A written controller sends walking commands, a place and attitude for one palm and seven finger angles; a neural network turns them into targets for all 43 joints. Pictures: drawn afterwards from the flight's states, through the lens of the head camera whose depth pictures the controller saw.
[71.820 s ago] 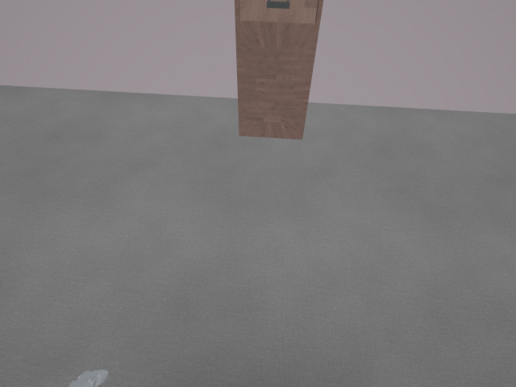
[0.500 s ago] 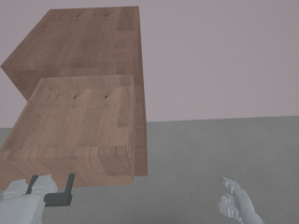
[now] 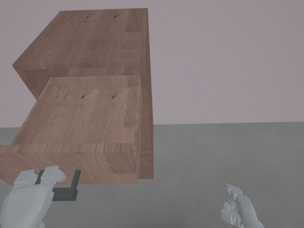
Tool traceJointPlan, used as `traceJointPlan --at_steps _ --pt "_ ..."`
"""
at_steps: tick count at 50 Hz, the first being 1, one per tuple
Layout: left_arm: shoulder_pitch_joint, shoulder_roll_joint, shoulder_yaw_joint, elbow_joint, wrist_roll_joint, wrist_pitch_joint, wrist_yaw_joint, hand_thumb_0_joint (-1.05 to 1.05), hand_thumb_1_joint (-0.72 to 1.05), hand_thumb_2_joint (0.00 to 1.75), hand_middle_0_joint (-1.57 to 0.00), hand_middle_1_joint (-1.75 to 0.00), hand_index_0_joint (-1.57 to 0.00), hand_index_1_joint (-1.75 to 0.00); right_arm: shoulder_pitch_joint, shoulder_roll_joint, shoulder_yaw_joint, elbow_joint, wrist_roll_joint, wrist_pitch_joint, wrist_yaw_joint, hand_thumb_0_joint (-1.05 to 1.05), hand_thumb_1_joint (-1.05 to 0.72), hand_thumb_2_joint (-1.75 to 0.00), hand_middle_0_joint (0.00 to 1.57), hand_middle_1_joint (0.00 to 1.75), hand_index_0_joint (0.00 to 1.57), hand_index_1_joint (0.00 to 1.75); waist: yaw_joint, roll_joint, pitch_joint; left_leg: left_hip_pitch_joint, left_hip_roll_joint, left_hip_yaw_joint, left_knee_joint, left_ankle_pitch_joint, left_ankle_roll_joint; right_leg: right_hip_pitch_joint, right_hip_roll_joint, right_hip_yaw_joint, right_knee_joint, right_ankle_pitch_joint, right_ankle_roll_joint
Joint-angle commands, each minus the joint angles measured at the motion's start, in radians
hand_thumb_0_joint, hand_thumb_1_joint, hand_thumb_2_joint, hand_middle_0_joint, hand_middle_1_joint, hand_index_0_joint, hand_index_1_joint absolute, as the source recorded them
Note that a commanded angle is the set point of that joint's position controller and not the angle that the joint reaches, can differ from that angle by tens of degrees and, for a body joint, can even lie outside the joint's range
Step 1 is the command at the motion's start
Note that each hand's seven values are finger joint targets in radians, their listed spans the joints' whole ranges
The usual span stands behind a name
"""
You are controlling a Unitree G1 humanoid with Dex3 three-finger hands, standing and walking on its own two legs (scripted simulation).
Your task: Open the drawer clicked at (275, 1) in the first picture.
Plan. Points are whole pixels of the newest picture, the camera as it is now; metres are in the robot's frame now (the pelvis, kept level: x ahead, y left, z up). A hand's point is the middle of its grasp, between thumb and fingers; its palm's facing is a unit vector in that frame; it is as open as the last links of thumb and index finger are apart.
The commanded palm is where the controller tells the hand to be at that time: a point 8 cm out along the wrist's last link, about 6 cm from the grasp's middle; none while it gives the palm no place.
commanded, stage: lift the hand off the handle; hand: left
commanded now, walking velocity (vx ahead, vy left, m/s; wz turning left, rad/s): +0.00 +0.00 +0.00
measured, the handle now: (56, 184) +0.19 +0.26 +0.05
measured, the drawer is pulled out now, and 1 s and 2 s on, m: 0.30 0.28 0.28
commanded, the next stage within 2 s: draw the hand back to the body in 1.68 s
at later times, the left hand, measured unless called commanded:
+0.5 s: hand (45, 202) +0.15 +0.28 +0.03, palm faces +0.00 -0.05 -1.00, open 13.6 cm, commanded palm +0.13 +0.27 +0.10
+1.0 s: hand (27, 189) +0.15 +0.29 +0.10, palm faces +0.05 -0.05 -1.00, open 13.3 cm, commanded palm +0.13 +0.28 +0.17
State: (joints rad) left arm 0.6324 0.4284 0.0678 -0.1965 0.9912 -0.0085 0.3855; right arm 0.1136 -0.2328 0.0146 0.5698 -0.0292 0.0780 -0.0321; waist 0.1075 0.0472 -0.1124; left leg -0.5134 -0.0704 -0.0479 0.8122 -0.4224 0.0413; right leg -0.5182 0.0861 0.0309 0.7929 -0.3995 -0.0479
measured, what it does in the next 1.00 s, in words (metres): stands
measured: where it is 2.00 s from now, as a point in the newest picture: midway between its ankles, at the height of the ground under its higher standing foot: outside the picture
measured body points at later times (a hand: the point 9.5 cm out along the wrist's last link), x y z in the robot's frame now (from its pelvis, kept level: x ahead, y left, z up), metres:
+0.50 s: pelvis +0.00 -0.01 +0.00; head +0.01 -0.03 +0.45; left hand +0.14 +0.28 +0.09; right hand +0.22 -0.21 -0.09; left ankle -0.01 +0.09 -0.71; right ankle +0.00 -0.09 -0.71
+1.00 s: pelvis +0.00 +0.01 +0.02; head +0.00 -0.02 +0.47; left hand +0.15 +0.29 +0.15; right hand +0.23 -0.20 -0.06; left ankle -0.01 +0.09 -0.71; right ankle +0.00 -0.09 -0.71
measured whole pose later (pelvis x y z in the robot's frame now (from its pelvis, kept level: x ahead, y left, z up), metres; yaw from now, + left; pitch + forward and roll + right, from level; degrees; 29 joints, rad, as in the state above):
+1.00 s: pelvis +0.00 +0.01 +0.02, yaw +1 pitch +1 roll -1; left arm 0.56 0.51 0.07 -0.34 0.90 0.06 0.21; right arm 0.10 -0.25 0.02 0.59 -0.01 0.08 -0.07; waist 0.14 0.08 -0.05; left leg -0.31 -0.07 -0.07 0.62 -0.34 0.05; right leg -0.29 0.08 0.03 0.58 -0.31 -0.04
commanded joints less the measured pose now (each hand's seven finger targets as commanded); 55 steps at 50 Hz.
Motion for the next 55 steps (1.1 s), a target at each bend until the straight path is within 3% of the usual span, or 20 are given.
traceJointPlan --at_steps 1,3,4,7,11,19,22,24,26,30,31,34,38,42,45,48,50,51,55 --pt "-0.036 0.184 0.17 -0.159 0.004 -0.005 0.059 0.0 -0.5 0.3 -0.3 -1.2 -0.3 -1.2 -0.149 -0.099 -0.049 -0.16 0.003 -0.042 -0.015 0.0 -0.9 -0.9 0.2 0.3 0.2 0.3 0.0 0.012 -0.074 0.083 0.028 -0.012 -0.12 0.19 -0.017 0.025 -0.038 0.031 -0.135 0.165 -0.009" --pt "-0.045 0.182 0.172 -0.156 0.0 -0.008 0.06 0.0 -0.5 0.3 -0.3 -1.2 -0.3 -1.2 -0.146 -0.1 -0.053 -0.157 0.003 -0.044 -0.016 0.0 -0.9 -0.9 0.2 0.3 0.2 0.3 -0.001 0.001 -0.095 0.087 0.027 -0.011 -0.117 0.191 -0.016 0.032 -0.039 0.033 -0.136 0.172 -0.007" --pt "-0.085 0.077 0.045 -0.188 -0.011 0.0 0.05 0.0 -0.5 0.3 -0.3 -1.2 -0.3 -1.2 -0.151 -0.101 -0.05 -0.161 -0.004 -0.046 -0.008 0.0 -0.9 -0.9 0.2 0.3 0.2 0.3 -0.029 0.014 -0.099 0.1 0.025 -0.013 -0.111 0.203 -0.013 0.019 -0.043 0.018 -0.134 0.178 -0.004" --pt "-0.097 0.145 0.107 -0.15 -0.008 0.002 0.054 0.0 -0.5 0.3 -0.3 -1.2 -0.3 -1.2 -0.141 -0.104 -0.057 -0.147 0.0 -0.052 -0.016 0.0 -0.9 -0.9 0.2 0.3 0.2 0.3 -0.022 -0.036 -0.105 0.088 0.025 -0.014 -0.107 0.192 -0.009 0.029 -0.041 0.028 -0.138 0.187 0.0" --pt "-0.171 0.17 0.116 -0.119 0.018 0.015 0.05 0.0 -0.5 0.3 -0.3 -1.2 -0.3 -1.2 -0.15 -0.1 -0.054 -0.134 0.0 -0.048 -0.028 0.0 -0.9 -0.9 0.2 0.3 0.2 0.3 -0.021 -0.048 -0.101 0.079 0.018 -0.011 -0.11 0.172 -0.009 0.039 -0.046 0.048 -0.146 0.185 -0.001" --pt "-0.205 0.167 0.092 -0.124 0.011 0.026 0.017 0.0 -0.5 0.3 -0.3 -1.2 -0.3 -1.2 -0.156 -0.099 -0.047 -0.13 0.003 -0.047 -0.032 0.0 -0.9 -0.9 0.2 0.3 0.2 0.3 -0.016 -0.009 -0.112 0.104 0.017 -0.009 -0.127 0.209 -0.011 0.077 -0.049 0.049 -0.16 0.228 -0.003" --pt "-0.185 0.193 0.115 -0.192 -0.002 0.024 0.01 0.0 -0.5 0.3 -0.3 -1.2 -0.3 -1.2 -0.164 -0.096 -0.044 -0.144 0.002 -0.049 -0.036 0.0 -0.9 -0.9 0.2 0.3 0.2 0.3 -0.003 -0.017 -0.147 0.128 0.016 -0.002 -0.131 0.226 -0.005 0.119 -0.057 0.06 -0.174 0.258 0.003" --pt "-0.185 0.236 0.152 -0.213 -0.015 0.027 0.004 0.0 -0.5 0.3 -0.3 -1.2 -0.3 -1.2 -0.169 -0.099 -0.039 -0.144 0.004 -0.048 -0.043 0.0 -0.9 -0.9 0.2 0.3 0.2 0.3 -0.001 0.004 -0.131 0.133 0.017 0.0 -0.14 0.228 -0.006 0.134 -0.06 0.075 -0.194 0.261 0.002" --pt "-0.171 0.233 0.159 -0.237 -0.023 0.017 0.002 0.0 -0.5 0.3 -0.3 -1.2 -0.3 -1.2 -0.173 -0.096 -0.036 -0.145 0.005 -0.051 -0.044 0.0 -0.9 -0.9 0.2 0.3 0.2 0.3 0.003 0.025 -0.113 0.144 0.019 -0.002 -0.149 0.232 -0.007 0.131 -0.06 0.07 -0.2 0.251 0.001" --pt "-0.154 0.237 0.177 -0.255 -0.045 0.016 -0.012 0.0 -0.5 0.3 -0.3 -1.2 -0.3 -1.2 -0.176 -0.098 -0.034 -0.148 0.009 -0.056 -0.042 0.0 -0.9 -0.9 0.2 0.3 0.2 0.3 0.0 -0.013 -0.072 0.153 0.024 -0.007 -0.169 0.233 -0.006 0.134 -0.06 0.065 -0.227 0.236 0.006" --pt "-0.16 0.23 0.171 -0.269 -0.051 0.017 -0.016 0.0 -0.5 0.3 -0.3 -1.2 -0.3 -1.2 -0.18 -0.098 -0.036 -0.149 0.012 -0.056 -0.043 0.0 -0.9 -0.9 0.2 0.3 0.2 0.3 0.003 0.009 -0.078 0.167 0.025 -0.006 -0.177 0.229 -0.006 0.137 -0.059 0.058 -0.232 0.222 0.006" --pt "-0.14 0.26 0.206 -0.27 -0.064 0.026 -0.031 0.0 -0.5 0.3 -0.3 -1.2 -0.3 -1.2 -0.178 -0.102 -0.036 -0.148 0.014 -0.055 -0.046 0.0 -0.9 -0.9 0.2 0.3 0.2 0.3 0.008 0.011 -0.073 0.184 0.026 -0.005 -0.191 0.243 -0.009 0.164 -0.062 0.064 -0.255 0.239 0.007" --pt "-0.179 0.268 0.203 -0.302 -0.075 0.037 -0.058 0.0 -0.5 0.3 -0.3 -1.2 -0.3 -1.2 -0.18 -0.104 -0.037 -0.145 0.019 -0.051 -0.047 0.0 -0.9 -0.9 0.2 0.3 0.2 0.3 0.006 0.009 -0.077 0.214 0.028 -0.002 -0.214 0.252 -0.007 0.185 -0.065 0.05 -0.274 0.235 0.012" --pt "-0.176 0.263 0.188 -0.381 -0.09 0.044 -0.082 0.0 -0.5 0.3 -0.3 -1.2 -0.3 -1.2 -0.179 -0.109 -0.033 -0.16 0.023 -0.053 -0.044 0.0 -0.9 -0.9 0.2 0.3 0.2 0.3 0.014 0.049 -0.087 0.252 0.038 -0.004 -0.243 0.291 -0.012 0.216 -0.065 0.026 -0.287 0.242 0.012" --pt "-0.193 0.29 0.208 -0.397 -0.085 0.053 -0.095 0.0 -0.5 0.3 -0.3 -1.2 -0.3 -1.2 -0.181 -0.108 -0.027 -0.16 0.023 -0.05 -0.046 0.0 -0.9 -0.9 0.2 0.3 0.2 0.3 0.015 0.039 -0.056 0.273 0.043 -0.007 -0.259 0.312 -0.013 0.219 -0.063 0.03 -0.312 0.242 0.011" --pt "-0.228 0.28 0.192 -0.397 -0.087 0.063 -0.118 0.0 -0.5 0.3 -0.3 -1.2 -0.3 -1.2 -0.18 -0.106 -0.027 -0.153 0.023 -0.047 -0.045 0.0 -0.9 -0.9 0.2 0.3 0.2 0.3 0.013 0.009 -0.044 0.29 0.046 -0.01 -0.284 0.317 -0.013 0.237 -0.062 0.012 -0.33 0.231 0.013" --pt "-0.243 0.306 0.207 -0.429 -0.092 0.073 -0.132 0.0 -0.5 0.3 -0.3 -1.2 -0.3 -1.2 -0.188 -0.11 -0.021 -0.159 0.028 -0.044 -0.045 0.0 -0.9 -0.9 0.2 0.3 0.2 0.3 0.02 0.046 -0.06 0.312 0.049 -0.009 -0.297 0.337 -0.016 0.266 -0.066 0.019 -0.34 0.247 0.011" --pt "-0.251 0.288 0.188 -0.456 -0.1 0.075 -0.14 0.0 -0.5 0.3 -0.3 -1.2 -0.3 -1.2 -0.188 -0.108 -0.022 -0.163 0.028 -0.045 -0.046 0.0 -0.9 -0.9 0.2 0.3 0.2 0.3 0.019 0.054 -0.069 0.324 0.049 -0.009 -0.303 0.357 -0.018 0.283 -0.067 0.008 -0.341 0.267 0.012" --pt "-0.252 0.316 0.21 -0.487 -0.109 0.087 -0.164 0.0 -0.5 0.3 -0.3 -1.2 -0.3 -1.2 -0.187 -0.109 -0.011 -0.165 0.032 -0.042 -0.045 0.0 -0.9 -0.9 0.2 0.3 0.2 0.3 0.025 0.058 -0.059 0.353 0.06 -0.011 -0.326 0.393 -0.023 0.308 -0.067 -0.003 -0.367 0.275 0.013"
